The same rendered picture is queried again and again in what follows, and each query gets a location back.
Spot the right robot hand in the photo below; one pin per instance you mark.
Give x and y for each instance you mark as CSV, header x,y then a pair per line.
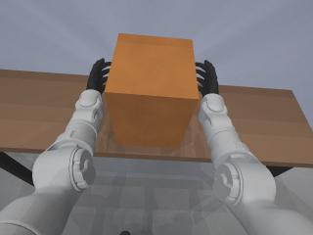
x,y
209,83

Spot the carton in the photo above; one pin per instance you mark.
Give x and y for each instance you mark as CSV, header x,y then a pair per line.
x,y
152,90

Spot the robot right upper arm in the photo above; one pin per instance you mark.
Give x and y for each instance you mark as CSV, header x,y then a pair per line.
x,y
248,190

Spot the left robot hand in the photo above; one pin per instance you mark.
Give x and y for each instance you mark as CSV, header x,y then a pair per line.
x,y
96,79

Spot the robot left upper arm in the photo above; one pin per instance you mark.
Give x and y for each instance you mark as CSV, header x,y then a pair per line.
x,y
60,177

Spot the robot left forearm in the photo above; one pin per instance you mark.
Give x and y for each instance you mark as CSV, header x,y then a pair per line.
x,y
83,128

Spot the robot right forearm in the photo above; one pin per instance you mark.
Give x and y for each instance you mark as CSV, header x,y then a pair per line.
x,y
220,134

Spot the table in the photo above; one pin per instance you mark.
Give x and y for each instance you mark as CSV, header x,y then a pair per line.
x,y
36,107

